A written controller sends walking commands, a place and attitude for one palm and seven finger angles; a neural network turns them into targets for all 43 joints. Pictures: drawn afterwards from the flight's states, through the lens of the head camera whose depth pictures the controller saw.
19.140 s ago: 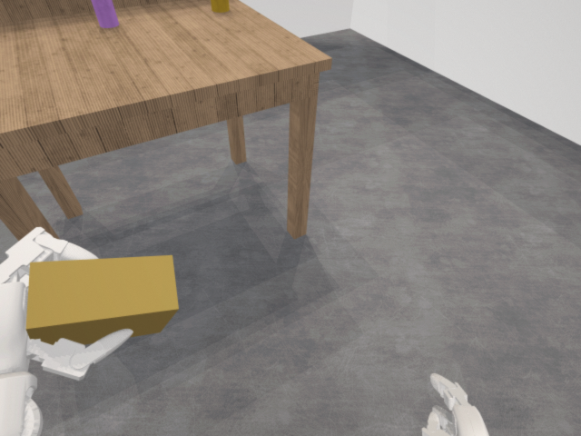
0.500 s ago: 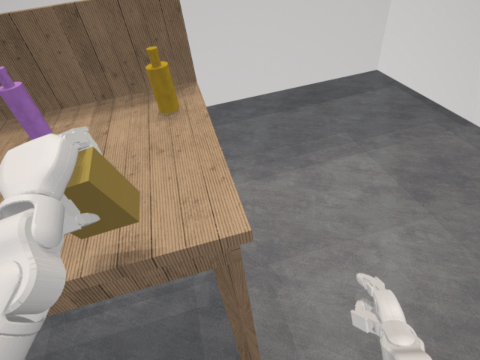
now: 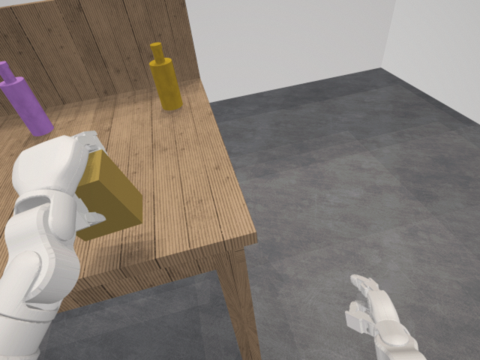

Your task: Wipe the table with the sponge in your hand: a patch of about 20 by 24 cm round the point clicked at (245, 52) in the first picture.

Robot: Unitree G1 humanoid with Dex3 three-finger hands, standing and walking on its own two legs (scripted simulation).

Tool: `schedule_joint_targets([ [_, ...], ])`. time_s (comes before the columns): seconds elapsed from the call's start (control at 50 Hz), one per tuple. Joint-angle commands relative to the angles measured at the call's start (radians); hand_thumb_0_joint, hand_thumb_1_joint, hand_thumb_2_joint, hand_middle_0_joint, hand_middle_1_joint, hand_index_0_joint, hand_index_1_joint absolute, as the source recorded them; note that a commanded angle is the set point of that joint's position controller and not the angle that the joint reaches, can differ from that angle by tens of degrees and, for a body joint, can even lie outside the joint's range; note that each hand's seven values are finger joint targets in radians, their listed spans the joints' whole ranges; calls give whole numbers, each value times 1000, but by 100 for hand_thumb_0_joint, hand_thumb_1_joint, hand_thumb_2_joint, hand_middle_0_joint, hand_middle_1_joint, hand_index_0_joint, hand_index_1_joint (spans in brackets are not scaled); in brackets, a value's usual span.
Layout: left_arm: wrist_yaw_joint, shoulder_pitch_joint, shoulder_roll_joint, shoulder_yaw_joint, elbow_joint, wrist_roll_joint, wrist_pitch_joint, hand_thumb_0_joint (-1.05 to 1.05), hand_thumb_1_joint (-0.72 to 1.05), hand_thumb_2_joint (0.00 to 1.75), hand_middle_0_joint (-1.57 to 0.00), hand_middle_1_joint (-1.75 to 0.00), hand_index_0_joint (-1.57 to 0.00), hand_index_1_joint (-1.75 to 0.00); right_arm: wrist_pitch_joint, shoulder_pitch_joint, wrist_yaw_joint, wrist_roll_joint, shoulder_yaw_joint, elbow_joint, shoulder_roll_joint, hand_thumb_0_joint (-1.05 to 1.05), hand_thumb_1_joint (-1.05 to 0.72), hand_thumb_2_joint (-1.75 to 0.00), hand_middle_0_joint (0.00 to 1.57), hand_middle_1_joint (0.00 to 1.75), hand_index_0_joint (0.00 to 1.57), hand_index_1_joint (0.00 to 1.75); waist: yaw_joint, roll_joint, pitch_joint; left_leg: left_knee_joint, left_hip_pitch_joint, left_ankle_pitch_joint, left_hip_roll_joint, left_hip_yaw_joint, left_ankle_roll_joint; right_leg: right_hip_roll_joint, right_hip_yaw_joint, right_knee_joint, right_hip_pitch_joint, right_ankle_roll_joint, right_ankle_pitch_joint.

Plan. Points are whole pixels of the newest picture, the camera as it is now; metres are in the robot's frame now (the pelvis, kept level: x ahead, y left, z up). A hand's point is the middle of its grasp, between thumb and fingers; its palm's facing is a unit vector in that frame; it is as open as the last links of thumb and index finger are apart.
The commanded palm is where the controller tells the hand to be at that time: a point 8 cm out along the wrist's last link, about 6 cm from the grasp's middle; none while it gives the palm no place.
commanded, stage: move the sponge above the wiping area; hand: left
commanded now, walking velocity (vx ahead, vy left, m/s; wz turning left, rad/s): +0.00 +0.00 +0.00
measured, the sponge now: (100, 205) +0.27 +0.28 +0.16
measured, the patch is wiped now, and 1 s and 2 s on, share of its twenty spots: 0.00 0.00 0.00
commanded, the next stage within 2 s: none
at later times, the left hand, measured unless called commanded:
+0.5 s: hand (85, 188) +0.27 +0.30 +0.19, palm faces +0.17 -0.05 -0.98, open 10.2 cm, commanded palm +0.23 +0.29 +0.26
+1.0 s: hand (91, 188) +0.29 +0.31 +0.17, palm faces +0.05 -0.03 -1.00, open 10.2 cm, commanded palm +0.25 +0.32 +0.25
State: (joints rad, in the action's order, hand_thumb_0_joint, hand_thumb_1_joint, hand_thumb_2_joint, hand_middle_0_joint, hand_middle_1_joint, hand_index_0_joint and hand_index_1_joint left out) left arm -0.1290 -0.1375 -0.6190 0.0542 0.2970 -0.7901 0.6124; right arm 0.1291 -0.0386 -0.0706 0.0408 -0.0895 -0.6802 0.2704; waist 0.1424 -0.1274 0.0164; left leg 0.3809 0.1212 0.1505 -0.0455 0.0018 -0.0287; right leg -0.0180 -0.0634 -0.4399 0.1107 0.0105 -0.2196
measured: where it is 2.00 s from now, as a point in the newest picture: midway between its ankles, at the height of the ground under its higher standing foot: outside the picture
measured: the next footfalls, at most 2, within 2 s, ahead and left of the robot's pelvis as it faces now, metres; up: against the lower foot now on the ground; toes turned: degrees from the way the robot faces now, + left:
none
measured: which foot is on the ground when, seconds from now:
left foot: down 0.00-1.00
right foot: down 0.00-1.00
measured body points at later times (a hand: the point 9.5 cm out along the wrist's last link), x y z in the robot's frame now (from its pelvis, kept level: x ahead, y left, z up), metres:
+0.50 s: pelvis +0.01 +0.00 +0.00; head -0.02 -0.06 +0.45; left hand +0.26 +0.29 +0.24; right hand +0.26 -0.20 -0.08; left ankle +0.04 +0.10 -0.74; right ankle +0.02 -0.12 -0.74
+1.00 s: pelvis +0.02 -0.01 +0.00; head +0.01 -0.05 +0.45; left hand +0.29 +0.31 +0.22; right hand +0.27 -0.21 -0.09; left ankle +0.04 +0.10 -0.74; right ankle +0.02 -0.12 -0.74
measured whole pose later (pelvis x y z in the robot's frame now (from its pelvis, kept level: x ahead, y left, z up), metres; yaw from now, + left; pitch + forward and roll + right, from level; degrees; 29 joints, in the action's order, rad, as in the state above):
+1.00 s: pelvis +0.02 -0.01 +0.00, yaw +2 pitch -4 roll +0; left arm -0.20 -0.20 -0.65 0.05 0.03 -0.85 0.48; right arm 0.11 0.01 -0.09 0.04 -0.07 -0.70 0.29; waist 0.11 -0.11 0.01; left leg 0.39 0.14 0.18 -0.04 0.03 -0.02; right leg -0.02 -0.04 -0.42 0.11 0.02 -0.24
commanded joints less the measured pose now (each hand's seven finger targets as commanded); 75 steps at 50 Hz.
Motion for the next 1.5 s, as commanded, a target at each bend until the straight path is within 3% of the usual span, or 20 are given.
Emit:
schedule_joint_targets([
  [0.0,46,-341,-251,-165,171,-59,-23,0,10,130,-120,-160,-120,-160,-61,-253,-5,1,39,183,95,0,-90,-90,20,30,20,30,-1,33,-223,-65,-25,-96,-1,25,3,-22,-20,71,-57,49,44],
  [0.04,44,-322,-280,-197,174,-65,-14,0,10,130,-120,-160,-120,-160,-61,-263,-5,1,40,189,97,0,-90,-90,20,30,20,30,6,35,-225,-61,-23,-99,-1,28,5,-30,-36,69,-57,55,41],
  [0.06,39,-338,-225,-145,170,-64,-16,0,10,130,-120,-160,-120,-160,-66,-261,-2,4,31,194,89,0,-90,-90,20,30,20,30,-4,52,-221,-59,-17,-105,-2,19,3,-21,-14,65,-56,49,45],
  [0.14,42,-322,-291,-204,151,-73,-17,0,10,130,-120,-160,-120,-160,-57,-255,-5,0,41,184,101,0,-90,-90,20,30,20,30,4,45,-212,-63,-15,-89,0,27,5,-29,-36,73,-52,55,30],
  [0.16,41,-346,-244,-159,161,-75,-21,0,10,130,-120,-160,-120,-160,-63,-257,-1,3,33,194,93,0,-90,-90,20,30,20,30,0,49,-223,-63,-11,-96,-1,21,4,-20,-13,64,-60,51,34],
  [0.24,45,-324,-309,-218,121,-81,-20,0,10,130,-120,-160,-120,-160,-55,-252,-7,-1,40,183,105,0,-90,-90,20,30,20,30,5,46,-219,-62,-8,-83,-4,27,5,-28,-40,74,-58,56,22],
  [0.26,41,-354,-258,-167,125,-81,-25,0,10,130,-120,-160,-120,-160,-65,-252,-5,2,34,191,96,0,-90,-90,20,30,20,30,-2,66,-227,-54,-7,-95,-6,18,1,-18,-15,66,-59,49,34],
  [0.34,31,-350,-309,-202,52,-86,-27,0,10,130,-120,-160,-120,-160,-61,-243,-14,3,44,174,108,0,-90,-90,20,30,20,30,-6,57,-197,-56,-6,-65,-6,23,2,-25,-35,86,-36,52,8],
  [0.46,10,-432,-245,-116,62,-100,-57,0,10,130,-120,-160,-120,-160,-83,-231,-16,5,37,177,102,0,-90,-90,20,30,20,30,-22,55,-230,-50,-21,-93,-10,24,-4,-17,-1,75,-46,48,38],
  [0.54,12,-401,-337,-202,0,-119,-62,0,10,130,-120,-160,-120,-160,-72,-227,-22,-4,46,161,117,0,-90,-90,20,30,20,30,-7,53,-222,-48,-13,-93,-11,28,-2,-22,-30,82,-50,55,44],
  [0.56,8,-432,-289,-154,4,-124,-67,0,10,130,-120,-160,-120,-160,-76,-226,-17,-2,38,168,107,0,-90,-90,20,30,20,30,-11,64,-246,-43,-6,-118,-13,20,-2,-12,-5,66,-68,50,70],
  [0.64,6,-378,-332,-205,6,-117,-66,0,10,130,-120,-160,-120,-160,-64,-227,-12,-5,46,167,114,0,-90,-90,20,30,20,30,1,30,-261,-42,-14,-145,-13,30,0,-21,-26,63,-82,58,109],
  [0.86,-21,-447,-317,-164,-59,-120,-118,0,10,130,-120,-160,-120,-160,-76,-190,-26,-1,47,164,118,0,-90,-90,20,30,20,30,-33,67,-247,-26,-18,-131,-15,15,-10,-9,4,75,-56,43,102],
  [1.04,14,-333,-380,-272,-36,-96,-183,0,10,130,-120,-160,-120,-160,-75,-169,-23,-10,63,162,123,0,-90,-90,20,30,20,30,-10,16,-275,-19,-33,-219,-14,27,-4,-18,-14,62,-105,56,202],
  [1.06,14,-346,-326,-222,-56,-96,-179,0,10,130,-120,-160,-120,-160,-79,-166,-20,-8,55,163,115,0,-90,-90,20,30,20,30,-23,39,-250,-18,-22,-217,-14,16,-5,-9,9,61,-91,49,200],
  [1.14,22,-327,-380,-273,-70,-98,-163,0,10,130,-120,-160,-120,-160,-69,-167,-21,-7,66,154,135,0,-90,-90,20,30,20,30,-21,48,-245,-20,-21,-219,-11,24,-2,-20,-14,66,-90,55,213],
  [1.16,19,-351,-327,-223,-44,-100,-167,0,10,130,-120,-160,-120,-160,-75,-168,-17,-5,59,165,122,0,-90,-90,20,30,20,30,-25,50,-268,-17,-23,-239,-12,19,-4,-9,13,55,-99,49,221],
  [1.3,9,-328,-341,-229,-99,-101,-178,0,10,130,-120,-160,-120,-160,-69,-148,-29,-8,68,145,134,0,-90,-90,20,30,20,30,-35,76,-241,-25,-30,-215,-9,22,-9,-12,21,74,-80,44,206],
  [1.44,22,-366,-404,-280,-54,-108,-225,0,10,130,-120,-160,-120,-160,-70,-152,-32,-12,66,149,130,0,-90,-90,20,30,20,30,-23,-9,-276,-30,-47,-221,-10,31,-1,-20,5,78,-100,58,187],
  [1.48,28,-382,-312,-204,-80,-96,-227,0,10,130,-120,-160,-120,-160,-75,-143,-29,-7,61,143,115,0,-90,-90,20,30,20,30,-42,2,-229,-44,-42,-204,-3,31,0,-19,38,88,-72,51,151],
])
